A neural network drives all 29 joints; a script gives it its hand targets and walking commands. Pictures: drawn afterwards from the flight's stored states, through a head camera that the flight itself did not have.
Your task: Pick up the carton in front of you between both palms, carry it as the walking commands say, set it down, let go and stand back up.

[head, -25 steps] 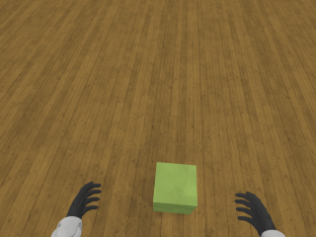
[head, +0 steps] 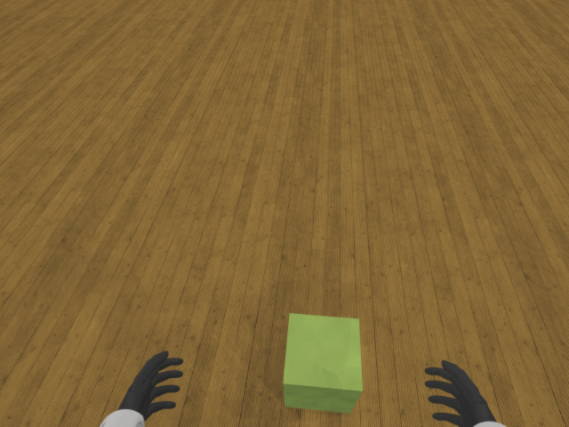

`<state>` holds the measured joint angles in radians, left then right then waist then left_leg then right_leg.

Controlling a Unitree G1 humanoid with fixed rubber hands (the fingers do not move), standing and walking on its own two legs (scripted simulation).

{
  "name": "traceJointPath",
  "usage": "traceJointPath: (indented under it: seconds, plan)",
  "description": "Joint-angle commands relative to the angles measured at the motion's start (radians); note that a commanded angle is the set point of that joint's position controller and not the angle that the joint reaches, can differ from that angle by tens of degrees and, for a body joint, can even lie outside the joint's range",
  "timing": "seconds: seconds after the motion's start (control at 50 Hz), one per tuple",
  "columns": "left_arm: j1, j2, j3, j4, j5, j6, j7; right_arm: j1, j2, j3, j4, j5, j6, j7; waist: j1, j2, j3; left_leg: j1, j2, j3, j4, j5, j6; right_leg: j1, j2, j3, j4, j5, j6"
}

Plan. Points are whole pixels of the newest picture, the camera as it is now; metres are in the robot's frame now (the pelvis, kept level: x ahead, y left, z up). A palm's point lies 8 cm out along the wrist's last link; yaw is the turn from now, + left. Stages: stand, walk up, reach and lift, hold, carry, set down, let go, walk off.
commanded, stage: stand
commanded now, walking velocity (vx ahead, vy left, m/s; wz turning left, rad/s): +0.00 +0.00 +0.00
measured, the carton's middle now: (320, 364) +0.42 -0.06 -0.65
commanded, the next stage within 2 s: none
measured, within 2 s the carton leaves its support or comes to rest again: neither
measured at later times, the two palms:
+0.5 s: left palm (121, 414) +0.16 +0.26 -0.09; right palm (532, 425) +0.17 -0.31 -0.09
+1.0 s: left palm out of the picture +0.13 +0.28 -0.09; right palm out of the picture +0.13 -0.31 -0.10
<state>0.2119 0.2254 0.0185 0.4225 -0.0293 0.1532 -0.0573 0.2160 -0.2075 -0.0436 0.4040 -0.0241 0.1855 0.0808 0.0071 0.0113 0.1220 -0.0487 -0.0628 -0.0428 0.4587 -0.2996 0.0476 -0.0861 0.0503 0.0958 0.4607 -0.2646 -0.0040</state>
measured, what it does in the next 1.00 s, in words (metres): stands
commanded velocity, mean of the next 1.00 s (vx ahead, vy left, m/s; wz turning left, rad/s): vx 0.00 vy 0.00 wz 0.00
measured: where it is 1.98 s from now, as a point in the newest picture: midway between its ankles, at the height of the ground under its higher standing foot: outside the picture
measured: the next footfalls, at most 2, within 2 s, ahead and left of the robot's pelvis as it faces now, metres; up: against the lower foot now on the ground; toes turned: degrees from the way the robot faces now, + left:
none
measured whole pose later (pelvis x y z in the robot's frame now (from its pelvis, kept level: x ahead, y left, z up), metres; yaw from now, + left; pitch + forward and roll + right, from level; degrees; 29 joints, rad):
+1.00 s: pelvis +0.02 -0.02 +0.00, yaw +1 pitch -2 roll +0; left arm 0.13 0.36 0.02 0.92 0.02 0.00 0.03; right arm 0.18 -0.34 -0.02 0.86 -0.02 0.00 -0.03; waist 0.00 0.01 0.03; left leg -0.08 -0.04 -0.06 0.39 -0.28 0.02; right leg -0.12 0.06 0.08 0.40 -0.25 -0.03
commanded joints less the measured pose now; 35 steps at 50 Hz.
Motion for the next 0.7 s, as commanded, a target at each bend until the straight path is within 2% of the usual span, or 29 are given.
traceJointPath:
  seconds: [0.0,0.02,0.04,0.06,0.08,0.1,0.12,0.14,0.16,0.18,0.22,0.24,0.3,0.34,0.36,0.38,0.42,0.44,0.46,0.48,0.5,0.52,0.54,0.56,0.58,0.6,0.62,0.66,0.68]
  plan:
    - [-0.014,0.224,0.073,0.071,0.072,-0.088,0.071,-0.064,-0.226,-0.062,0.039,0.003,-0.063,-0.082,0.004,0.069,-0.094,-0.171,0.082,-0.049,-0.028,0.161,-0.059,-0.066,-0.090,0.016,-0.039,0.170,0.008]
    - [0.011,0.259,0.086,0.098,0.083,-0.102,0.084,-0.060,-0.215,-0.058,0.056,-0.004,-0.091,-0.095,0.019,0.009,-0.091,-0.167,0.077,-0.032,-0.028,0.064,-0.055,-0.101,-0.114,0.043,-0.045,0.185,-0.009]
    - [-0.058,0.249,0.068,0.101,0.086,-0.112,0.090,-0.037,-0.223,-0.063,0.062,-0.009,-0.115,-0.096,-0.042,0.030,-0.148,-0.101,0.074,-0.041,-0.023,0.009,-0.061,-0.134,-0.111,0.062,-0.026,0.132,-0.005]
    - [-0.037,0.230,0.080,0.105,0.085,-0.126,0.097,-0.053,-0.226,-0.053,0.073,-0.017,-0.129,-0.091,-0.011,0.033,-0.081,-0.136,0.068,-0.054,-0.042,-0.007,-0.060,-0.160,-0.091,0.051,-0.039,0.049,-0.006]
    - [-0.016,0.225,0.058,0.124,0.089,-0.139,0.094,-0.025,-0.199,-0.043,0.078,-0.003,-0.141,-0.097,-0.021,-0.017,-0.117,-0.098,0.078,-0.045,-0.027,-0.024,-0.047,-0.171,-0.099,0.066,-0.089,-0.069,-0.008]
    - [-0.057,0.242,0.064,0.137,0.085,-0.146,0.090,-0.056,-0.221,-0.052,0.083,-0.016,-0.149,-0.102,-0.040,-0.014,-0.101,-0.100,0.093,-0.069,-0.029,-0.001,-0.048,-0.195,-0.084,0.072,-0.068,0.034,-0.021]
    - [-0.065,0.205,0.060,0.155,0.079,-0.154,0.094,-0.068,-0.197,-0.044,0.108,-0.011,-0.154,-0.101,-0.007,0.002,-0.124,-0.123,0.086,-0.076,-0.031,0.030,-0.044,-0.134,-0.083,0.059,-0.053,0.042,-0.014]
    - [-0.043,0.213,0.054,0.160,0.081,-0.150,0.093,-0.043,-0.202,-0.055,0.108,-0.004,-0.163,-0.101,-0.038,0.011,-0.132,-0.131,0.090,-0.067,-0.024,0.054,-0.045,-0.149,-0.098,0.068,-0.048,0.126,-0.014]
    - [-0.051,0.196,0.053,0.169,0.066,-0.153,0.085,-0.028,-0.188,-0.048,0.136,-0.013,-0.169,-0.097,-0.024,0.021,-0.118,-0.118,0.095,-0.084,-0.004,0.096,-0.034,-0.147,-0.107,0.085,-0.057,0.142,-0.021]
    - [-0.055,0.233,0.072,0.189,0.074,-0.154,0.087,-0.027,-0.197,-0.043,0.141,-0.004,-0.167,-0.098,-0.016,-0.029,-0.146,-0.131,0.098,-0.069,-0.001,0.162,-0.054,-0.090,-0.106,0.081,-0.035,0.192,-0.018]
    - [-0.063,0.216,0.059,0.211,0.062,-0.162,0.090,-0.053,-0.196,-0.049,0.164,0.000,-0.175,-0.100,-0.015,-0.042,-0.214,-0.081,0.099,-0.067,0.032,0.225,-0.046,-0.062,-0.123,0.105,-0.035,0.308,-0.017]
    - [-0.041,0.215,0.064,0.220,0.060,-0.160,0.087,-0.041,-0.227,-0.053,0.174,0.001,-0.180,-0.108,-0.015,-0.016,-0.205,-0.074,0.109,-0.078,0.043,0.272,-0.033,-0.088,-0.126,0.113,-0.030,0.354,-0.031]
    - [-0.067,0.249,0.065,0.244,0.059,-0.159,0.093,-0.044,-0.252,-0.057,0.197,0.004,-0.181,-0.108,-0.015,-0.095,-0.223,-0.100,0.111,-0.079,0.047,0.367,-0.046,-0.019,-0.111,0.089,-0.007,0.546,0.004]
    - [-0.018,0.255,0.071,0.275,0.055,-0.156,0.096,-0.036,-0.265,-0.061,0.221,-0.004,-0.174,-0.109,0.005,-0.062,-0.221,-0.085,0.092,-0.067,0.025,0.286,-0.052,-0.002,-0.114,0.087,-0.013,0.499,0.003]
    - [-0.051,0.274,0.067,0.282,0.066,-0.152,0.096,-0.018,-0.277,-0.054,0.242,0.001,-0.171,-0.111,-0.022,-0.025,-0.211,-0.081,0.101,-0.070,0.025,0.298,-0.048,-0.002,-0.125,0.105,-0.032,0.497,-0.026]
    - [-0.065,0.266,0.063,0.298,0.058,-0.159,0.099,-0.007,-0.251,-0.044,0.251,0.005,-0.176,-0.116,-0.021,-0.029,-0.174,-0.082,0.103,-0.075,0.002,0.309,-0.052,-0.017,-0.117,0.097,-0.025,0.498,-0.003]
    - [-0.061,0.249,0.065,0.298,0.061,-0.157,0.099,-0.014,-0.241,-0.042,0.246,0.001,-0.188,-0.121,-0.026,-0.011,-0.218,-0.065,0.126,-0.086,0.026,0.373,-0.031,-0.027,-0.120,0.106,-0.026,0.451,-0.027]
    - [-0.075,0.260,0.062,0.312,0.065,-0.157,0.096,-0.037,-0.291,-0.050,0.282,0.000,-0.182,-0.121,-0.006,-0.018,-0.184,-0.065,0.114,-0.087,0.015,0.383,-0.047,-0.027,-0.108,0.088,-0.032,0.487,-0.009]
    - [-0.067,0.249,0.061,0.316,0.062,-0.159,0.093,-0.039,-0.256,-0.043,0.277,0.001,-0.191,-0.120,-0.004,-0.075,-0.183,-0.052,0.125,-0.095,0.013,0.389,-0.028,-0.035,-0.110,0.087,-0.045,0.514,-0.014]
    - [-0.070,0.254,0.060,0.324,0.060,-0.165,0.096,0.001,-0.274,-0.044,0.287,-0.001,-0.185,-0.117,-0.006,-0.016,-0.225,-0.058,0.124,-0.085,0.019,0.454,-0.033,0.026,-0.120,0.083,-0.013,0.576,-0.024]
    - [-0.067,0.270,0.063,0.334,0.060,-0.165,0.093,-0.001,-0.279,-0.047,0.298,-0.004,-0.185,-0.117,-0.024,0.029,-0.223,-0.034,0.139,-0.078,-0.006,0.479,-0.037,-0.008,-0.120,0.068,0.003,0.537,-0.036]
    - [-0.079,0.270,0.056,0.343,0.054,-0.164,0.093,-0.016,-0.269,-0.031,0.301,-0.001,-0.189,-0.119,-0.013,0.055,-0.154,-0.059,0.131,-0.087,-0.008,0.490,-0.038,-0.023,-0.128,0.091,-0.012,0.524,-0.043]
    - [-0.092,0.261,0.068,0.345,0.062,-0.164,0.099,-0.042,-0.245,-0.029,0.301,-0.001,-0.195,-0.120,-0.013,0.056,-0.186,-0.041,0.135,-0.086,-0.008,0.462,-0.032,-0.002,-0.113,0.078,-0.024,0.515,-0.026]
    - [-0.081,0.278,0.053,0.350,0.056,-0.157,0.098,-0.050,-0.246,-0.031,0.292,0.003,-0.196,-0.119,-0.004,-0.015,-0.211,-0.034,0.132,-0.092,-0.002,0.457,-0.025,-0.017,-0.116,0.071,-0.016,0.501,-0.034]
    - [-0.088,0.289,0.056,0.366,0.070,-0.158,0.095,-0.051,-0.272,-0.034,0.309,-0.006,-0.193,-0.117,-0.004,-0.037,-0.136,-0.073,0.136,-0.082,-0.017,0.389,-0.032,-0.014,-0.114,0.067,-0.049,0.485,-0.030]
    - [-0.071,0.298,0.059,0.364,0.064,-0.166,0.088,-0.024,-0.286,-0.042,0.309,-0.003,-0.191,-0.118,-0.020,-0.005,-0.161,-0.041,0.125,-0.083,-0.030,0.369,-0.041,-0.021,-0.120,0.090,-0.043,0.474,-0.036]
    - [-0.114,0.288,0.061,0.367,0.072,-0.159,0.095,-0.007,-0.274,-0.031,0.340,-0.009,-0.194,-0.121,-0.004,-0.049,-0.195,-0.048,0.124,-0.097,-0.040,0.400,-0.040,0.007,-0.103,0.068,-0.036,0.457,-0.035]
    - [-0.091,0.251,0.047,0.379,0.057,-0.165,0.093,-0.020,-0.278,-0.018,0.347,-0.011,-0.193,-0.124,-0.013,0.024,-0.157,-0.069,0.136,-0.092,-0.066,0.293,-0.026,-0.021,-0.116,0.104,-0.067,0.339,-0.042]
    - [-0.117,0.268,0.047,0.380,0.056,-0.171,0.096,-0.032,-0.268,-0.017,0.346,-0.009,-0.188,-0.122,-0.017,0.000,-0.175,-0.060,0.137,-0.105,-0.071,0.321,-0.035,-0.013,-0.119,0.101,-0.060,0.337,-0.035]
